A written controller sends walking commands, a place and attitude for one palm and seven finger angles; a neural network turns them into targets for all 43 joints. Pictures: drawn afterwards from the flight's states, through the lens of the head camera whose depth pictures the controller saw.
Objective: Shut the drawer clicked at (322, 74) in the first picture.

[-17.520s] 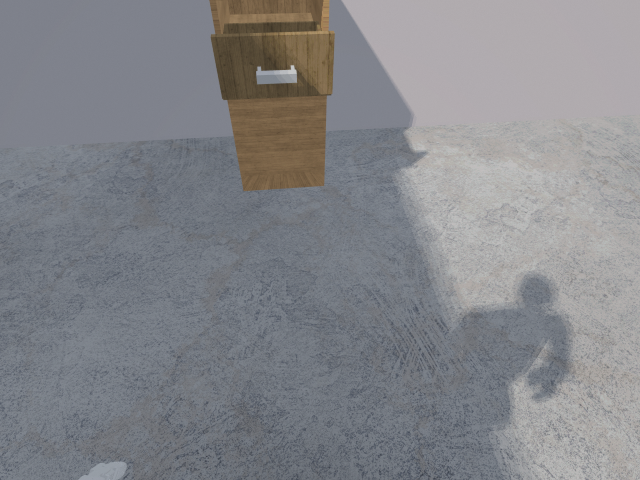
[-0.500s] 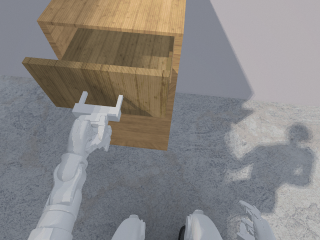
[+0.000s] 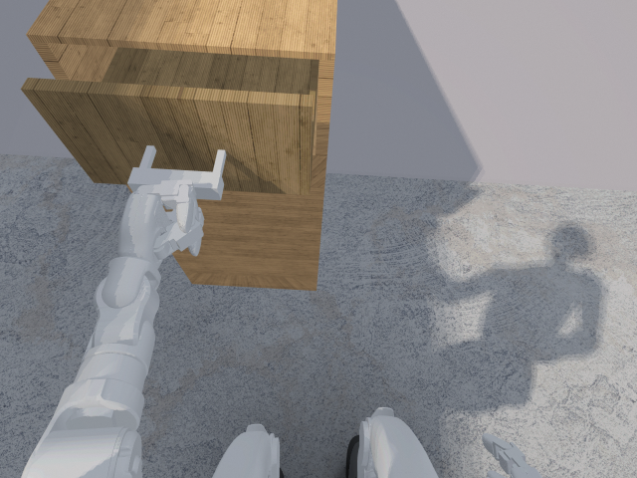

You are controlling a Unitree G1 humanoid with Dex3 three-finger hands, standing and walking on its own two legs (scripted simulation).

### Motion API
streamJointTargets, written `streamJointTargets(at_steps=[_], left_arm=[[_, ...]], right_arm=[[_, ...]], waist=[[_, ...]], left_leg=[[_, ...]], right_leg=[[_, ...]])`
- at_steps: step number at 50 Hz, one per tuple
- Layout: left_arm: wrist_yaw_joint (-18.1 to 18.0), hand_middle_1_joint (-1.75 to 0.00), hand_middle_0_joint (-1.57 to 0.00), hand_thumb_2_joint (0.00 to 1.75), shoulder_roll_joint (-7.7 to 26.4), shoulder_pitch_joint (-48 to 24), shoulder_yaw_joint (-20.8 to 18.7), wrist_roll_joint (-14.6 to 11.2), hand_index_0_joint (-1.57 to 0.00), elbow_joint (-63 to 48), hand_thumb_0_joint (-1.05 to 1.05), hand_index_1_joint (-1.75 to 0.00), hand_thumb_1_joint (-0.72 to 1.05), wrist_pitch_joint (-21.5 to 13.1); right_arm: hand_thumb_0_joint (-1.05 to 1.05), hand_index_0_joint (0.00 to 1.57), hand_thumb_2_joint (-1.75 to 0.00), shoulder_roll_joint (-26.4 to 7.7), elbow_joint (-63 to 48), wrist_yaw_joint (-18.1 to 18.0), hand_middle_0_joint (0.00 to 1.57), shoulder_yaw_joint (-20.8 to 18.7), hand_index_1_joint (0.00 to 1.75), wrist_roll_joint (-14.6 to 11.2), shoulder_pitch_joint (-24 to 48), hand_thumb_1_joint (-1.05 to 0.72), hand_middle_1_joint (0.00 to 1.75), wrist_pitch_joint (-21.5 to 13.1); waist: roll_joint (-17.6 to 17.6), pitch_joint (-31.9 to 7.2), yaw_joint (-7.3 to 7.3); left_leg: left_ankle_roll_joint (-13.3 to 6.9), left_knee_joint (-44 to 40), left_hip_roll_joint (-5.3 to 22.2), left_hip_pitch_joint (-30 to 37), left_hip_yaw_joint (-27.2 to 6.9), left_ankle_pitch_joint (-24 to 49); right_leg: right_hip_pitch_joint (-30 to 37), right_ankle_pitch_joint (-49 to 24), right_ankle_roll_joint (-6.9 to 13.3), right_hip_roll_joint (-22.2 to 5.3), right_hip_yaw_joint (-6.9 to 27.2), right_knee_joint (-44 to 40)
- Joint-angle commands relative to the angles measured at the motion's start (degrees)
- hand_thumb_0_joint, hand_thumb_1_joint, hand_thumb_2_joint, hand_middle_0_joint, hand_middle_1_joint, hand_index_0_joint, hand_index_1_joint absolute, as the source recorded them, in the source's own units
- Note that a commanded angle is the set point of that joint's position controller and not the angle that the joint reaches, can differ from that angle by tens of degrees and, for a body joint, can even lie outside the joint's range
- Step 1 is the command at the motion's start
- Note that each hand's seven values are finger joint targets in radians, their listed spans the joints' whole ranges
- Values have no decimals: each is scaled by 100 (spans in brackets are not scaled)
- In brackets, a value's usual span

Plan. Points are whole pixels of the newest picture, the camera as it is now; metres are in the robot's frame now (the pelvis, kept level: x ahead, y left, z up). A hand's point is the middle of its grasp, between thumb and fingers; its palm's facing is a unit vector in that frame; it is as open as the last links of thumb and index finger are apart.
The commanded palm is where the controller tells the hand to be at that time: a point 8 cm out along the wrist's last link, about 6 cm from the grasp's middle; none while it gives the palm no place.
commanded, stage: push the drawer shut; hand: left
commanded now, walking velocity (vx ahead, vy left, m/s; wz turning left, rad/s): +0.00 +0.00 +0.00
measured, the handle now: (181, 169) +0.50 +0.18 +0.04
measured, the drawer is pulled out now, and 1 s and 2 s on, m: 0.09 0.00 0.00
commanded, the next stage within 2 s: pull the fist back off the drawer in 0.96 s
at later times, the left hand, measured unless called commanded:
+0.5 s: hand (207, 185) +0.47 +0.15 +0.04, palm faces -0.07 -1.00 -0.04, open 3.3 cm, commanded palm +0.47 +0.19 +0.04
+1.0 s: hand (203, 168) +0.51 +0.16 +0.03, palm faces -0.07 -1.00 -0.05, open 2.9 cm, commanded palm +0.53 +0.18 +0.04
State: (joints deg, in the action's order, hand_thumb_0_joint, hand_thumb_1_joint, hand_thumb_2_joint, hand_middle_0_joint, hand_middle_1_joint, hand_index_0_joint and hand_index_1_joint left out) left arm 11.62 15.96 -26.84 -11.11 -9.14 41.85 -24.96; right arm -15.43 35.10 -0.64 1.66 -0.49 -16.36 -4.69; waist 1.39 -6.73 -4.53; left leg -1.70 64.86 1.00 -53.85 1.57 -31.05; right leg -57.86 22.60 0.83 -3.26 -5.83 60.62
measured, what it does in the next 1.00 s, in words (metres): stands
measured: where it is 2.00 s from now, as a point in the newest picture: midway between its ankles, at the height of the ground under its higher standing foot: outside the picture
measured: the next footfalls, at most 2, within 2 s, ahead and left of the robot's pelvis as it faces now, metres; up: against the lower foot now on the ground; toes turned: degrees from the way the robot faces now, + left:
none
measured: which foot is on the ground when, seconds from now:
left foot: down 0.00-1.00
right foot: down 0.00-1.00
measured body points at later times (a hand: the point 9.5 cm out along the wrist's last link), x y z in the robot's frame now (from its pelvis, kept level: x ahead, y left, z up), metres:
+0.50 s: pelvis -0.01 +0.00 -0.01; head +0.13 +0.01 +0.42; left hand +0.47 +0.20 +0.04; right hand +0.04 -0.26 -0.13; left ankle +0.00 +0.10 -0.65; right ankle +0.06 -0.12 -0.65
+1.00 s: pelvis -0.01 +0.01 -0.02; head +0.15 +0.03 +0.40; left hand +0.50 +0.21 +0.04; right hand +0.00 -0.26 -0.13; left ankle +0.00 +0.10 -0.65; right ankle +0.06 -0.12 -0.65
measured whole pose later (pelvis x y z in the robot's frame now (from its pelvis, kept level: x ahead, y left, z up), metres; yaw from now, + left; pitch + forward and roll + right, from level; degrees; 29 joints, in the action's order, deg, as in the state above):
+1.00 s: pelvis -0.01 +0.01 -0.02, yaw +0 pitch +25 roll -3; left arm 11.7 25.9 -54.1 -18.1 -3.7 68.6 -28.2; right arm -16.0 36.8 0.6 3.4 2.4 -19.5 0.3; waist 1.8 -5.6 -10.4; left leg -2.2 69.4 1.5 -63.9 0.2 -30.9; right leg -66.2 21.2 0.6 -2.9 -7.0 62.4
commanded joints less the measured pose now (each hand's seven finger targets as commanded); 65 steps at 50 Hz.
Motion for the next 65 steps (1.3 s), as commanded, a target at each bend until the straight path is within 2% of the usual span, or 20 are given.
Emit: streamJointTargets(at_steps=[1,5,11,15,19,21,24,27,31,33,35,40,46,50,51,53,57,59,64,65], left_arm=[[-16,-160,-140,90,1024,-2723,-322,-55,-140,-962,0,-160,90,-466],[-5,-160,-140,90,1263,-3237,-509,-9,-140,-599,0,-160,90,-539],[18,-160,-140,90,1178,-4028,-368,36,-140,-298,0,-160,90,-642],[8,-160,-140,90,1356,-4251,-520,102,-140,212,0,-160,90,-652],[-24,-160,-140,90,1530,-4458,-655,151,-140,341,0,-160,90,-707],[-50,-160,-140,90,1298,-4746,-452,201,-140,359,0,-160,90,-719],[-113,-160,-140,90,1563,-4875,-661,247,-140,604,0,-160,90,-711],[-121,-160,-140,90,1677,-4931,-728,331,-140,577,0,-160,90,-749],[-141,-160,-140,90,1817,-5039,-835,369,-140,767,0,-160,90,-732],[-164,-160,-140,90,2009,-5120,-978,393,-140,788,0,-160,90,-733],[-153,-160,-140,90,1917,-5225,-877,426,-140,963,0,-160,90,-697],[-147,-160,-140,90,2230,-5737,-1037,444,-140,939,0,-160,90,-705],[-160,-160,-140,90,2144,-6406,-804,452,-140,1123,0,-160,90,-659],[-182,-160,-140,90,2127,-6873,-605,496,-140,1097,0,-160,90,-649],[-190,-160,-140,90,1948,-6939,-502,451,-140,1118,0,-160,90,-626],[-224,-160,-140,90,2035,-6948,-528,436,-140,1317,0,-160,90,-563],[-234,-160,-140,90,2040,-6919,-559,467,-140,1424,0,-160,90,-510],[-231,-160,-140,90,1962,-6922,-495,493,-140,1425,0,-160,90,-500],[-255,-160,-140,90,1906,-6683,-563,498,-140,1277,0,-160,90,-499],[-263,-160,-140,90,2049,-6441,-730,491,-140,1312,0,-160,90,-491]], right_arm=[[0,20,-90,-828,-482,-34,20,-339,30,-25,-418,-90,30,-138],[0,20,-90,-862,-415,-33,20,-324,30,14,-535,-90,30,-115],[0,20,-90,-868,-344,-8,20,-318,30,45,-621,-90,30,-65],[0,20,-90,-909,-291,12,20,-305,30,76,-740,-90,30,2],[0,20,-90,-955,-298,43,20,-320,30,123,-852,-90,30,61],[0,20,-90,-925,-264,67,20,-318,30,146,-882,-90,30,104],[0,20,-90,-973,-233,75,20,-310,30,179,-982,-90,30,175],[0,20,-90,-951,-255,100,20,-309,30,197,-1027,-90,30,249],[0,20,-90,-960,-247,115,20,-293,30,213,-1084,-90,30,344],[0,20,-90,-976,-244,113,20,-293,30,224,-1127,-90,30,381],[0,20,-90,-984,-232,121,20,-272,30,227,-1159,-90,30,417],[0,20,-90,-1027,-162,100,20,-273,30,257,-1282,-90,30,467],[0,20,-90,-1073,-58,68,20,-231,30,270,-1310,-90,30,446],[0,20,-90,-1112,-5,36,20,-188,30,276,-1318,-90,30,382],[0,20,-90,-1098,25,36,20,-192,30,284,-1310,-90,30,355],[0,20,-90,-1150,39,15,20,-167,30,274,-1312,-90,30,317],[0,20,-90,-1166,11,35,20,-158,30,286,-1316,-90,30,277],[0,20,-90,-1173,-12,50,20,-157,30,301,-1325,-90,30,268],[0,20,-90,-1161,-78,116,20,-185,30,323,-1361,-90,30,295],[0,20,-90,-1173,-102,133,20,-188,30,324,-1359,-90,30,321]], waist=[[30,-2367,-301],[93,-2462,-336],[456,-2645,-472],[122,-2599,-563],[401,-2811,-524],[552,-2858,-627],[281,-2766,-697],[553,-3027,-635],[377,-2924,-715],[504,-2885,-713],[524,-2793,-815],[658,-2972,-924],[729,-2821,-1179],[1098,-2901,-1293],[1111,-2934,-1347],[958,-2781,-1398],[877,-2854,-1361],[1124,-2849,-1339],[1059,-3073,-1213],[1026,-3080,-1115]], left_leg=[[74,-1002,-106,710,-329,1433],[67,-989,-115,700,-364,1342],[95,-939,-96,928,-442,1455],[47,-865,-92,694,-437,1423],[77,-842,-91,883,-495,1574],[103,-831,-70,1072,-535,1718],[52,-761,-69,820,-521,1671],[79,-750,-76,916,-495,1834],[47,-706,-63,695,-470,1761],[38,-700,-67,657,-444,1739],[41,-707,-47,678,-488,1690],[29,-605,-40,736,-518,1780],[23,-577,-29,709,-623,1441],[51,-586,-27,844,-724,1240],[42,-564,-35,888,-726,1209],[31,-595,-24,721,-761,950],[29,-599,-37,604,-801,724],[62,-653,-28,767,-881,737],[83,-647,-27,933,-904,965],[97,-665,-28,903,-871,998]], right_leg=[[1803,-797,42,274,460,-627],[1721,-679,51,295,457,-595],[1368,-661,61,303,420,-508],[1392,-684,38,339,435,-501],[1264,-698,69,348,404,-436],[1087,-745,61,350,365,-419],[1153,-778,43,372,394,-431],[1282,-925,56,371,422,-412],[1339,-944,34,385,444,-438],[1369,-951,39,388,481,-464],[1167,-849,33,398,436,-462],[1117,-905,24,408,456,-455],[730,-541,21,424,406,-488],[382,-345,36,417,370,-431],[330,-330,26,416,363,-445],[260,-165,22,422,359,-469],[252,-36,26,404,346,-438],[82,-42,54,390,308,-382],[217,-183,60,396,281,-360],[342,-193,66,406,293,-397]])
